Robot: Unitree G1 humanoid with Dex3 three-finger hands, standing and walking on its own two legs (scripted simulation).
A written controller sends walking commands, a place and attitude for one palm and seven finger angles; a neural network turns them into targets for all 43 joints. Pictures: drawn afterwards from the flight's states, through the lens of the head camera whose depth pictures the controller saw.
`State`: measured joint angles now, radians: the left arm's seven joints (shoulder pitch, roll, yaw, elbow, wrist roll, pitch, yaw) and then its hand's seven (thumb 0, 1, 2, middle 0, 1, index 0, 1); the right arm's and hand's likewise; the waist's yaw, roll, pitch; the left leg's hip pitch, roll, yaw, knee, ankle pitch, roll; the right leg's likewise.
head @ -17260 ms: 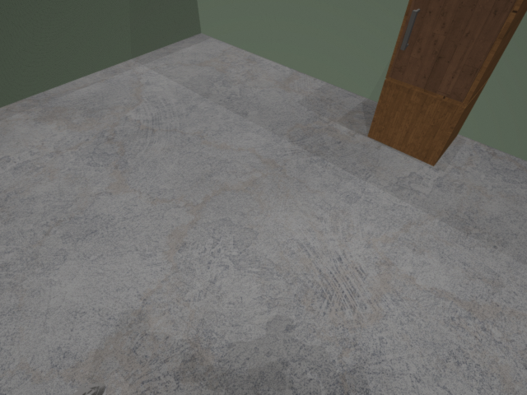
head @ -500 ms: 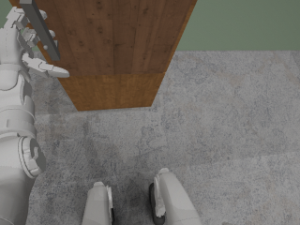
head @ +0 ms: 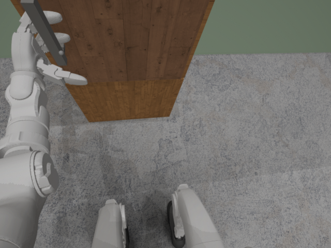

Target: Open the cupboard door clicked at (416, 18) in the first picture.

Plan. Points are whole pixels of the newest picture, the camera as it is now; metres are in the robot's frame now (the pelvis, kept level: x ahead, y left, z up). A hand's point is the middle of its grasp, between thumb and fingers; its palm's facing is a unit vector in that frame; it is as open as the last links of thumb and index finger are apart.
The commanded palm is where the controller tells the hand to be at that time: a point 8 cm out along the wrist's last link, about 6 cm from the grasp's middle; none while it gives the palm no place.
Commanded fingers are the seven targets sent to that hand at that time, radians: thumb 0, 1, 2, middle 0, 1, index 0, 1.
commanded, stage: slide the fingers in behind the handle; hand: left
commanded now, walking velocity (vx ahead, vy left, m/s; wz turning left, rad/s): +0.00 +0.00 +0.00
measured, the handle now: (49, 29) +0.60 +0.19 +0.05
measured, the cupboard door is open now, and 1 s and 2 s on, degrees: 0 0 30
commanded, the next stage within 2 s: close the thumb around the handle in 0.28 s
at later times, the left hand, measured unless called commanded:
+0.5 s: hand (62, 52) +0.55 +0.17 +0.04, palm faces -0.01 -1.00 -0.03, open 13.8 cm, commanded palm +0.53 +0.21 +0.04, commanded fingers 0.00 -0.11 0.47 -0.33 -1.24 -0.33 -1.24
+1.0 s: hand (60, 52) +0.55 +0.17 +0.04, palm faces -0.01 -1.00 -0.03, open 5.8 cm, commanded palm +0.53 +0.21 +0.04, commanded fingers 0.00 0.90 0.90 -0.40 -1.35 -0.40 -1.35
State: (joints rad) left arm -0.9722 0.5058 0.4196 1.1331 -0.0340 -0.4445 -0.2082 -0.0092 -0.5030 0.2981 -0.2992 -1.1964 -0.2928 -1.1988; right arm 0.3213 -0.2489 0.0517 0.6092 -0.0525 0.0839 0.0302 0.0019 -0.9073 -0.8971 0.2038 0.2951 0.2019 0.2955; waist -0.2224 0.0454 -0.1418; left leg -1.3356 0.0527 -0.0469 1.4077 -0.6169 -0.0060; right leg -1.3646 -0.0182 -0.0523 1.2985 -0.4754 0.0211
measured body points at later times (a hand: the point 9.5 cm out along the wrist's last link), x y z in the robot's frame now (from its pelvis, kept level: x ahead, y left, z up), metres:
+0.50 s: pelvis +0.00 +0.00 +0.00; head +0.19 +0.02 +0.41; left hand +0.54 +0.22 +0.05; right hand +0.01 -0.26 -0.11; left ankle +0.01 +0.12 -0.59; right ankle +0.06 -0.14 -0.59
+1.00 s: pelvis +0.00 +0.00 +0.00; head +0.20 +0.03 +0.41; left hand +0.55 +0.23 +0.04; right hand +0.01 -0.26 -0.11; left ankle +0.01 +0.12 -0.59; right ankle +0.06 -0.14 -0.59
